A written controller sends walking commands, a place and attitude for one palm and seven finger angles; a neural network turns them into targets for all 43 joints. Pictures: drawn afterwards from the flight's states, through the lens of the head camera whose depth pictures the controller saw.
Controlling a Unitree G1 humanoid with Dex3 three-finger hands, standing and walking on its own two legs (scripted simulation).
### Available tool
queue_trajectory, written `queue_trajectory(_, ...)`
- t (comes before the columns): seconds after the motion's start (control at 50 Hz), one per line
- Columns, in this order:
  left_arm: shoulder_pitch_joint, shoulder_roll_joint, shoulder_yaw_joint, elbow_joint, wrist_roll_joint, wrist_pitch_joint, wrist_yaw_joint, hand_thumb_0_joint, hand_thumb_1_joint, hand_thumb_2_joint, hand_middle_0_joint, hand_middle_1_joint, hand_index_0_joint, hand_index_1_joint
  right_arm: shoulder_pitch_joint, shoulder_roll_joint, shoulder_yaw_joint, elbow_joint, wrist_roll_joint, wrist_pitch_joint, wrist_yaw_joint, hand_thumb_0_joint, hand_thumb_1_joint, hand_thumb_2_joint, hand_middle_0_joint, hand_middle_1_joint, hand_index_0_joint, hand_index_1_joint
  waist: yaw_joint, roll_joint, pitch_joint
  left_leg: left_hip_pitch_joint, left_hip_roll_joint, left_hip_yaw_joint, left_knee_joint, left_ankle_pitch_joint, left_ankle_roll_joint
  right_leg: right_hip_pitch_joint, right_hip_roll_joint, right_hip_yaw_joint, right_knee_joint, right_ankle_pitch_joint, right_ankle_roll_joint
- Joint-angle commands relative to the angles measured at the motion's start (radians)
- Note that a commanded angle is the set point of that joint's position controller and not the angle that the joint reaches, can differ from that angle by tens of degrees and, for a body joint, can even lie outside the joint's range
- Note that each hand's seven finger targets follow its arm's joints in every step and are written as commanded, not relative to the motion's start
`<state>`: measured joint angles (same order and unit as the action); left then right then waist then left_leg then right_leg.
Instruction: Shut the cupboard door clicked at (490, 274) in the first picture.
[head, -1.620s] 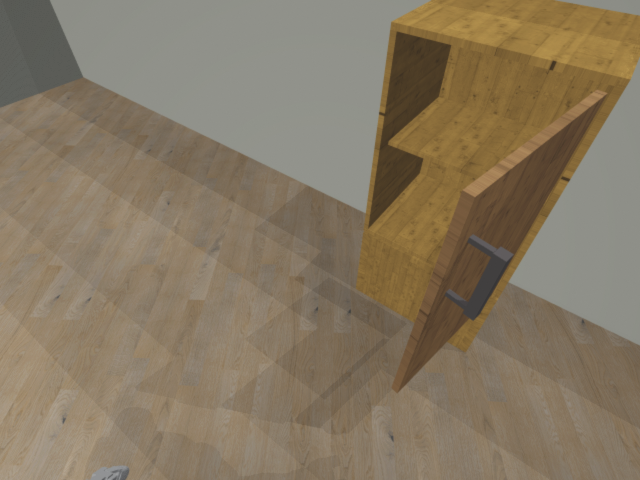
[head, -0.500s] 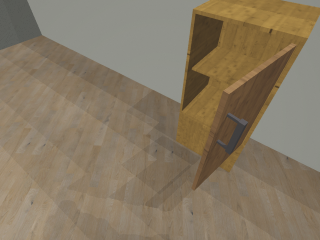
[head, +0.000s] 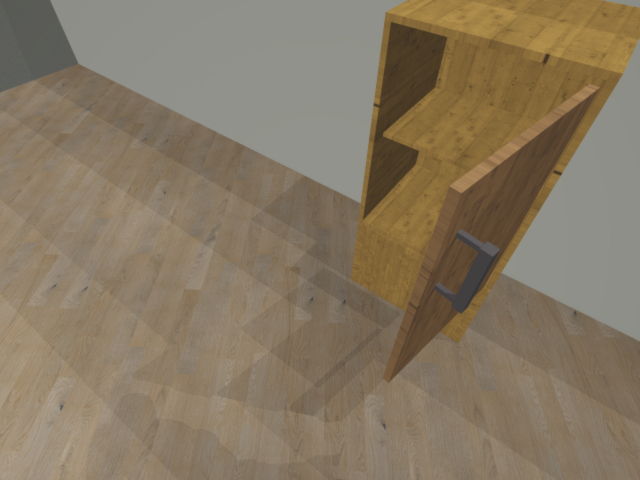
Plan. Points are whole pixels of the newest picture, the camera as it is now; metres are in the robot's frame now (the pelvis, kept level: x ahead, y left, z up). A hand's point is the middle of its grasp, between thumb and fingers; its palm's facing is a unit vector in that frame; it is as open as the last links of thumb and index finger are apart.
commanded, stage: walk around to get in front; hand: left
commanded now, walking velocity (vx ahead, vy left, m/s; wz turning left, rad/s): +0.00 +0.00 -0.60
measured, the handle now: (462, 272) +0.43 -0.19 +0.00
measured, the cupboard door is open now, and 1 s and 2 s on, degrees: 79 79 79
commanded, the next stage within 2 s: none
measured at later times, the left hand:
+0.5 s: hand out of the picture +0.05 +0.15 -0.16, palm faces -0.20 -0.94 -0.27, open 7.4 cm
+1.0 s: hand (197, 479) +0.16 +0.19 -0.18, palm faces -0.47 -0.86 -0.22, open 7.4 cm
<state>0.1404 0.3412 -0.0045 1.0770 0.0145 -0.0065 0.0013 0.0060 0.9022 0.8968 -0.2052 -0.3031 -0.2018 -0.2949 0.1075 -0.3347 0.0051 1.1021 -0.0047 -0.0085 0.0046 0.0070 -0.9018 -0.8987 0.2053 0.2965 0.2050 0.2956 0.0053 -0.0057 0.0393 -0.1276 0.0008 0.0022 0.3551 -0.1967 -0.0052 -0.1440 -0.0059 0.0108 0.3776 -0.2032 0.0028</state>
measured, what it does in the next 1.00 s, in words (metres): steps on the spot, turning right: left foot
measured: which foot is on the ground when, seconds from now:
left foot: down 0.00-0.30, up 0.32-0.82, down 0.84-1.00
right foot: down 0.00-0.84, up 0.86-1.00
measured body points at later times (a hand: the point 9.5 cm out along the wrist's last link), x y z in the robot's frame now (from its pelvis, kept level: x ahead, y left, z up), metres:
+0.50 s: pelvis -0.03 -0.03 -0.01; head +0.01 -0.07 +0.44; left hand +0.06 +0.20 -0.14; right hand +0.00 -0.30 -0.17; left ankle +0.00 +0.13 -0.67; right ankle -0.01 -0.11 -0.75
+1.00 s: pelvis -0.02 +0.03 +0.00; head +0.02 +0.05 +0.44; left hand +0.18 +0.24 -0.16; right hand -0.08 -0.23 -0.12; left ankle +0.01 +0.13 -0.75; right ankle -0.10 -0.08 -0.65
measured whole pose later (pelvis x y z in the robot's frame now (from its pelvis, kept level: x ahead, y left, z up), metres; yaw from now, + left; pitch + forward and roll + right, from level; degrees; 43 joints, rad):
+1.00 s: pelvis -0.02 +0.03 +0.00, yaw -33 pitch +1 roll -1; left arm 0.22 0.30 0.11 0.91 0.03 0.07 -0.03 0.01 0.91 0.90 -0.20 -0.30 -0.20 -0.29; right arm 0.21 -0.19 -0.02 0.91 -0.02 0.02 -0.04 0.01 -0.90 -0.90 0.20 0.30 0.20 0.30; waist 0.03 -0.06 0.03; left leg -0.17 0.03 0.07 0.44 -0.29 0.03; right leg -0.55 0.06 0.07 1.15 -0.34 0.07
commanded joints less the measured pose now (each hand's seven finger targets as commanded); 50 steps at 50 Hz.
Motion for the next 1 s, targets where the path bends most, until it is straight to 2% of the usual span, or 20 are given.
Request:
queue_trajectory(0.0, 0.015, 0.100, 0.033, -0.072, -0.003, 0.014, 0.016, 0.000, 0.900, 0.900, -0.200, -0.300, -0.200, -0.300, 0.035, -0.090, -0.034, -0.064, -0.006, -0.004, -0.026, 0.000, -0.900, -0.900, 0.200, 0.300, 0.200, 0.300, -0.014, 0.000, -0.061, 0.024, 0.128, -0.033, 0.025, 0.175, 0.005, -0.054, -0.101, 0.120, 0.024, 0.267, -0.024)
queue_trajectory(0.1, 0.041, 0.093, 0.054, -0.136, 0.002, 0.037, 0.007, 0.000, 0.900, 0.900, -0.200, -0.300, -0.200, -0.300, 0.053, -0.119, -0.068, -0.130, -0.008, 0.014, -0.038, 0.000, -0.900, -0.900, 0.200, 0.300, 0.200, 0.300, -0.014, 0.051, -0.060, 0.029, 0.193, -0.032, 0.052, 0.167, 0.037, -0.162, -0.043, 0.107, 0.173, 0.249, -0.017)
queue_trajectory(0.18, 0.070, 0.044, 0.065, -0.174, 0.001, 0.052, -0.004, 0.000, 0.900, 0.900, -0.200, -0.300, -0.200, -0.300, 0.022, -0.131, -0.088, -0.174, -0.011, 0.012, -0.037, 0.000, -0.900, -0.900, 0.200, 0.300, 0.200, 0.300, 0.004, 0.205, -0.041, 0.004, 0.350, -0.090, 0.002, 0.291, 0.155, -0.251, 0.005, 0.010, 0.461, -0.239, 0.012)
queue_trajectory(0.22, 0.103, 0.029, 0.076, -0.183, 0.001, 0.054, -0.009, 0.000, 0.900, 0.900, -0.200, -0.300, -0.200, -0.300, -0.014, -0.118, -0.093, -0.200, -0.015, 0.012, -0.038, 0.000, -0.900, -0.900, 0.200, 0.300, 0.200, 0.300, 0.026, 0.194, -0.027, -0.070, 0.366, -0.036, 0.049, 0.307, 0.155, -0.189, -0.035, 0.014, 0.453, -0.284, 0.006)
queue_trajectory(0.26, 0.217, 0.040, 0.088, -0.161, 0.009, 0.042, -0.014, 0.000, 0.900, 0.900, -0.200, -0.300, -0.200, -0.300, -0.063, -0.107, -0.096, -0.220, -0.014, 0.020, -0.034, 0.000, -0.900, -0.900, 0.200, 0.300, 0.200, 0.300, 0.091, 0.065, -0.043, -0.169, 0.272, 0.075, 0.272, 0.172, 0.059, -0.040, -0.038, 0.008, 0.205, -0.024, -0.003)
queue_trajectory(0.28, 0.242, 0.127, 0.106, -0.162, 0.021, 0.025, -0.003, 0.000, 0.900, 0.900, -0.200, -0.300, -0.200, -0.300, -0.029, -0.039, -0.087, -0.238, -0.006, 0.030, -0.029, 0.000, -0.900, -0.900, 0.200, 0.300, 0.200, 0.300, 0.087, -0.238, -0.039, -0.320, 0.114, 0.157, 0.531, -0.165, -0.030, 0.008, -0.204, 0.301, -0.015, 0.197, -0.054)
queue_trajectory(0.3, 0.243, 0.181, 0.113, -0.171, 0.014, 0.022, 0.011, 0.000, 0.900, 0.900, -0.200, -0.300, -0.200, -0.300, -0.039, 0.003, -0.079, -0.270, -0.004, 0.033, -0.029, 0.000, -0.900, -0.900, 0.200, 0.300, 0.200, 0.300, 0.077, -0.348, -0.021, -0.430, 0.016, 0.071, 0.714, -0.415, -0.055, -0.032, -0.362, 0.579, -0.098, 0.401, -0.155)
queue_trajectory(0.32, 0.232, 0.161, 0.114, -0.178, 0.006, 0.026, 0.020, 0.000, 0.900, 0.900, -0.200, -0.300, -0.200, -0.300, -0.029, -0.020, -0.086, -0.262, -0.002, 0.039, -0.032, 0.000, -0.900, -0.900, 0.200, 0.300, 0.200, 0.300, 0.066, -0.228, -0.041, -0.414, 0.045, -0.026, 0.778, -0.370, -0.040, -0.029, -0.351, 0.515, -0.097, 0.288, -0.208)
queue_trajectory(0.34, 0.183, 0.130, 0.115, -0.197, 0.006, 0.025, 0.021, 0.000, 0.900, 0.900, -0.200, -0.300, -0.200, -0.300, -0.030, -0.017, -0.088, -0.253, -0.003, 0.039, -0.028, 0.000, -0.900, -0.900, 0.200, 0.300, 0.200, 0.300, 0.050, -0.215, -0.026, -0.425, 0.063, -0.039, 0.796, -0.308, -0.038, -0.079, -0.297, 0.496, -0.115, 0.124, -0.201)
queue_trajectory(0.42, 0.131, 0.073, 0.105, -0.217, 0.000, 0.013, 0.016, 0.000, 0.900, 0.900, -0.200, -0.300, -0.200, -0.300, -0.004, 0.004, -0.090, -0.224, -0.010, 0.035, -0.025, 0.000, -0.900, -0.900, 0.200, 0.300, 0.200, 0.300, 0.016, -0.078, -0.054, -0.405, 0.064, -0.034, 0.775, -0.164, -0.060, -0.061, -0.199, 0.393, -0.062, 0.175, -0.171)
queue_trajectory(0.6, 0.187, 0.060, 0.118, -0.209, 0.006, 0.023, 0.008, 0.000, 0.900, 0.900, -0.200, -0.300, -0.200, -0.300, -0.033, 0.015, -0.088, -0.254, -0.010, 0.032, -0.036, 0.000, -0.900, -0.900, 0.200, 0.300, 0.200, 0.300, 0.049, -0.133, -0.086, -0.393, 0.029, -0.037, 0.605, -0.184, -0.067, -0.002, -0.148, 0.459, -0.065, 0.124, -0.169)
queue_trajectory(0.74, 0.117, 0.087, 0.128, -0.240, 0.012, 0.039, 0.008, 0.000, 0.900, 0.900, -0.200, -0.300, -0.200, -0.300, 0.051, 0.010, -0.084, -0.259, 0.007, 0.013, -0.047, 0.000, -0.900, -0.900, 0.200, 0.300, 0.200, 0.300, 0.023, -0.159, -0.126, -0.182, -0.019, -0.038, 0.253, -0.212, -0.022, -0.067, -0.118, 0.541, -0.043, 0.202, -0.156)
queue_trajectory(0.78, 0.065, 0.078, 0.127, -0.257, 0.005, 0.044, 0.006, 0.000, 0.900, 0.900, -0.200, -0.300, -0.200, -0.300, 0.165, 0.001, -0.086, -0.232, 0.010, 0.001, -0.055, 0.000, -0.900, -0.900, 0.200, 0.300, 0.200, 0.300, -0.036, -0.134, -0.148, 0.052, -0.005, -0.039, 0.046, -0.083, 0.000, -0.218, -0.063, 0.485, 0.019, 0.117, -0.088)
queue_trajectory(0.8, 0.054, 0.036, 0.119, -0.272, -0.002, 0.047, 0.000, 0.000, 0.900, 0.900, -0.200, -0.300, -0.200, -0.300, 0.201, -0.052, -0.094, -0.229, 0.004, -0.008, -0.061, 0.000, -0.900, -0.900, 0.200, 0.300, 0.200, 0.300, -0.057, 0.010, -0.150, 0.177, 0.124, -0.168, -0.073, -0.131, 0.045, -0.368, 0.040, 0.379, 0.131, -0.035, -0.033)
queue_trajectory(0.82, 0.068, -0.015, 0.112, -0.283, -0.006, 0.046, -0.015, 0.000, 0.900, 0.900, -0.200, -0.300, -0.200, -0.300, 0.150, -0.137, -0.110, -0.254, -0.010, -0.007, -0.060, 0.000, -0.900, -0.900, 0.200, 0.300, 0.200, 0.300, -0.034, 0.294, -0.101, 0.188, 0.382, -0.424, -0.169, -0.141, 0.109, -0.542, 0.153, 0.181, 0.397, -0.291, 0.019)
queue_trajectory(0.84, 0.040, 0.026, 0.127, -0.283, 0.010, 0.044, -0.014, 0.000, 0.900, 0.900, -0.200, -0.300, -0.200, -0.300, 0.090, -0.136, -0.104, -0.280, -0.009, 0.000, -0.057, 0.000, -0.900, -0.900, 0.200, 0.300, 0.200, 0.300, -0.024, 0.218, -0.028, 0.003, 0.484, -0.446, -0.163, -0.067, 0.169, -0.522, 0.073, 0.123, 0.604, -0.317, 0.048)
queue_trajectory(0.86, 0.086, 0.045, 0.137, -0.262, 0.017, 0.051, -0.018, 0.000, 0.900, 0.900, -0.200, -0.300, -0.200, -0.300, 0.017, -0.073, -0.084, -0.300, -0.011, 0.000, -0.055, 0.000, -0.900, -0.900, 0.200, 0.300, 0.200, 0.300, 0.023, 0.159, -0.021, -0.114, 0.432, -0.373, -0.162, -0.065, 0.176, -0.449, 0.045, 0.131, 0.722, -0.244, 0.061)
queue_trajectory(0.9, 0.125, 0.025, 0.140, -0.221, 0.022, 0.061, -0.033, 0.000, 0.900, 0.900, -0.200, -0.300, -0.200, -0.300, -0.034, -0.030, -0.067, -0.310, -0.018, -0.007, -0.058, 0.000, -0.900, -0.900, 0.200, 0.300, 0.200, 0.300, 0.060, 0.140, 0.007, -0.151, 0.283, -0.151, -0.111, 0.075, 0.128, -0.422, 0.042, 0.084, 0.870, -0.150, 0.072)
queue_trajectory(0.94, 0.107, 0.000, 0.124, -0.225, 0.017, 0.062, -0.041, 0.000, 0.900, 0.900, -0.200, -0.300, -0.200, -0.300, 0.019, -0.025, -0.070, -0.295, -0.019, -0.011, -0.056, 0.000, -0.900, -0.900, 0.200, 0.300, 0.200, 0.300, 0.035, 0.156, 0.006, -0.052, 0.232, -0.054, -0.061, 0.193, 0.121, -0.468, 0.031, 0.039, 0.859, -0.137, 0.080)
queue_trajectory(0.98, 0.063, -0.018, 0.115, -0.235, 0.010, 0.060, -0.043, 0.000, 0.900, 0.900, -0.200, -0.300, -0.200, -0.300, 0.094, -0.027, -0.071, -0.273, -0.018, -0.012, -0.057, 0.000, -0.900, -0.900, 0.200, 0.300, 0.200, 0.300, 0.006, 0.165, 0.004, 0.035, 0.248, -0.039, -0.034, 0.296, 0.136, -0.506, 0.010, 0.021, 0.806, -0.142, 0.085)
